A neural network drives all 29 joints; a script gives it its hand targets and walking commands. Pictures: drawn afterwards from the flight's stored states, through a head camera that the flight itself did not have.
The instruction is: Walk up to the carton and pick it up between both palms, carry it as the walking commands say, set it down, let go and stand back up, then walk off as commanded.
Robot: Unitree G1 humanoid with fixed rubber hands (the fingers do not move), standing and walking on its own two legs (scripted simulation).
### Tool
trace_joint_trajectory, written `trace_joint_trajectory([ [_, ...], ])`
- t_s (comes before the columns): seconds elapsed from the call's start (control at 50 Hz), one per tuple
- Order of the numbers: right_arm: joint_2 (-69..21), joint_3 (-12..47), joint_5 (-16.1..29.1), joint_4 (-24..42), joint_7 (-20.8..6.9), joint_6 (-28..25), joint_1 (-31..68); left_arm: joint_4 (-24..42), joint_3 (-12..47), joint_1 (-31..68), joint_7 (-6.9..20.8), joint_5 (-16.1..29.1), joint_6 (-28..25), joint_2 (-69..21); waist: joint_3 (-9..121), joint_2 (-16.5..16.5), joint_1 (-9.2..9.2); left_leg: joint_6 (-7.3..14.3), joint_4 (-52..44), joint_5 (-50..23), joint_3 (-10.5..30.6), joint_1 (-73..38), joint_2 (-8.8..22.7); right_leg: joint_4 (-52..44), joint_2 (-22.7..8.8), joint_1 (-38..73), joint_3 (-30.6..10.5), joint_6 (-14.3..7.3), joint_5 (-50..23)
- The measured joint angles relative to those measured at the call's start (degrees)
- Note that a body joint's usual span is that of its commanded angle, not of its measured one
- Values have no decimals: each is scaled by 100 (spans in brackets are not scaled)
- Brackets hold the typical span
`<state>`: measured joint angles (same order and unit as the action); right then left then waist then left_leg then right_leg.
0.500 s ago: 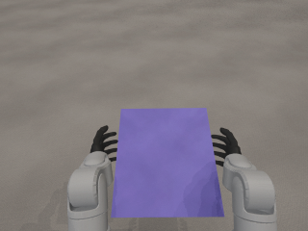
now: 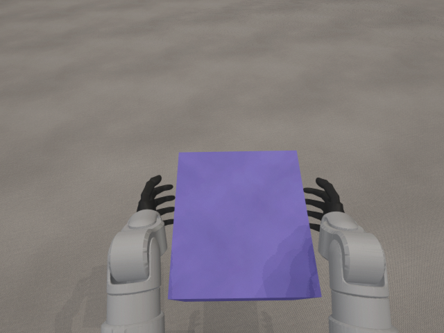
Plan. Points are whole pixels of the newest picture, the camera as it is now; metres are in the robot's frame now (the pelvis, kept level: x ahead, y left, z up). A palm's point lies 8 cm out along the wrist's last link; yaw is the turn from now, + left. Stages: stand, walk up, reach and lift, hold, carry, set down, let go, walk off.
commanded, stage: carry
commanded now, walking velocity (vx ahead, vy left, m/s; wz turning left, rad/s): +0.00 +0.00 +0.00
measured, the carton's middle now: (238, 229) +0.31 +0.00 +0.00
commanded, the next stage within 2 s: none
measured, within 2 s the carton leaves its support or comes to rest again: neither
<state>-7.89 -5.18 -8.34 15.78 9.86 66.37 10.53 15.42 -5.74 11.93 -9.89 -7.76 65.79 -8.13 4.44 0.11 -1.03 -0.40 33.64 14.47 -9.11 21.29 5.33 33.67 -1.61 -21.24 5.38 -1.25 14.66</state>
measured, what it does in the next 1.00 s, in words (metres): shifts its weight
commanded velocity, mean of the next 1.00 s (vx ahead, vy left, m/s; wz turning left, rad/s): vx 0.21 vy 0.00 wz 0.00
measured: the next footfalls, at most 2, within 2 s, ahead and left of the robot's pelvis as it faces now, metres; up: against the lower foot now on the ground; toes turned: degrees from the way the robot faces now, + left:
left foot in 1.46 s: +0.36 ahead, +0.07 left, +0.00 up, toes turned +8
right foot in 1.84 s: +0.69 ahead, -0.15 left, +0.00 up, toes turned +4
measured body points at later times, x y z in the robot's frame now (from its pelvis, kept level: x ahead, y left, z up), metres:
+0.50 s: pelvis -0.01 -0.01 +0.00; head -0.03 -0.02 +0.45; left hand +0.27 +0.15 +0.07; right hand +0.28 -0.16 +0.06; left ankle +0.03 +0.12 -0.73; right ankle +0.03 -0.10 -0.73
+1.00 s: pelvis +0.08 -0.01 +0.00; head +0.03 -0.01 +0.45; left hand +0.34 +0.15 +0.11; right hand +0.33 -0.16 +0.11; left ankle +0.03 +0.12 -0.73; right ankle +0.03 -0.11 -0.73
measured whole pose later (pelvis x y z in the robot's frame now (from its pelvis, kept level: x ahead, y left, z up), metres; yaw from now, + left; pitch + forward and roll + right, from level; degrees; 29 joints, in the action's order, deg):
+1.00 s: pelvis +0.08 -0.01 +0.00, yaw +0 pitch +2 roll +0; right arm -7.5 -1.2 -6.8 23.0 13.2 75.7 6.9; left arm 21.6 -3.5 8.4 -12.5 -7.0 74.5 -7.6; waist 9.5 0.0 0.3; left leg -1.9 30.5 19.9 -8.3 12.1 5.0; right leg 31.3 -2.3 -12.2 7.0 -0.8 21.0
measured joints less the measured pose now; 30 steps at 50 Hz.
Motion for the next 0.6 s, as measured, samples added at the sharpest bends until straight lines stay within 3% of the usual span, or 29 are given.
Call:
trace_joint_trajectory([
  [0.06, -19, -199, -66, -634, -77, -258, 119, -692, -147, 128, 131, -81, -295, -24, 49, -35, 73, -23, -71, -73, 21, -44, 0, -15, 6, 29, 22, -31, 11],
  [0.1, -20, -220, -6, -719, -42, -377, 117, -810, -163, 117, 108, -60, -454, -22, 20, -52, 120, -35, -106, -118, 35, -44, 6, -37, 15, 28, 37, -49, -21],
  [0.24, 3, -89, 121, -674, 7, -693, -15, -756, -123, -54, 44, -11, -804, 9, -14, -59, 173, -76, -262, -276, 77, -34, 30, -175, 56, 19, 80, -106, -150],
  [0.6, 16, -74, 88, -868, -6, -975, -104, -812, -48, -223, 37, 54, -996, 36, 38, -19, 67, -58, -380, -351, 120, -68, -12, -288, 32, 66, 107, -93, -218],
])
